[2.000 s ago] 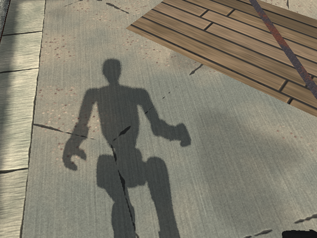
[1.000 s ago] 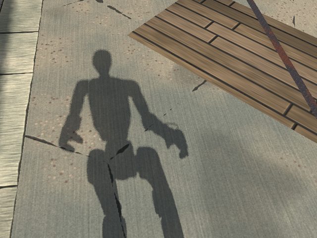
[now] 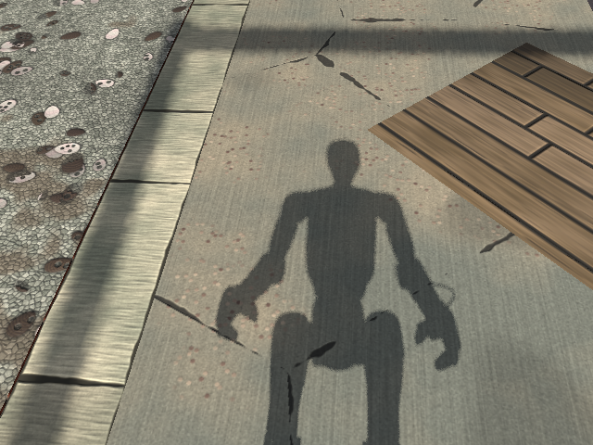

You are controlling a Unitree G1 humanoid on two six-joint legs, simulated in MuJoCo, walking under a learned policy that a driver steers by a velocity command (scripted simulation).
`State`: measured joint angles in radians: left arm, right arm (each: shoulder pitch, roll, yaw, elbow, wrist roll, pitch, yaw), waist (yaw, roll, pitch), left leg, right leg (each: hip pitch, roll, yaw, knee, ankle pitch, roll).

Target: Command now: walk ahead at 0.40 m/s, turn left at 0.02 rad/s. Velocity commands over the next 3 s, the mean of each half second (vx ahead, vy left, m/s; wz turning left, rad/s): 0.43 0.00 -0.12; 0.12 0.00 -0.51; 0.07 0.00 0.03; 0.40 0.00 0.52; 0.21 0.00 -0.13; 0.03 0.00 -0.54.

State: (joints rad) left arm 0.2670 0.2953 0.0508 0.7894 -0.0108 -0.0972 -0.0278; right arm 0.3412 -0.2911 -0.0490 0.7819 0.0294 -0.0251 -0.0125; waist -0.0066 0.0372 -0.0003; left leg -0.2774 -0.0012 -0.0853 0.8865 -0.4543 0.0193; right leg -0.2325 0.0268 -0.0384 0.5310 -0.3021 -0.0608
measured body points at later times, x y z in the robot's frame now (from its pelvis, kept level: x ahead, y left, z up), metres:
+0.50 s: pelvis +0.25 +0.04 -0.01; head +0.29 +0.04 +0.44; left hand +0.26 +0.32 -0.14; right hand +0.45 -0.22 -0.08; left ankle +0.35 +0.13 -0.73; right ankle +0.06 -0.09 -0.65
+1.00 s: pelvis +0.36 -0.01 +0.00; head +0.40 -0.05 +0.44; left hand +0.62 +0.20 -0.07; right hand +0.40 -0.33 -0.12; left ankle +0.36 +0.14 -0.66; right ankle +0.38 -0.11 -0.73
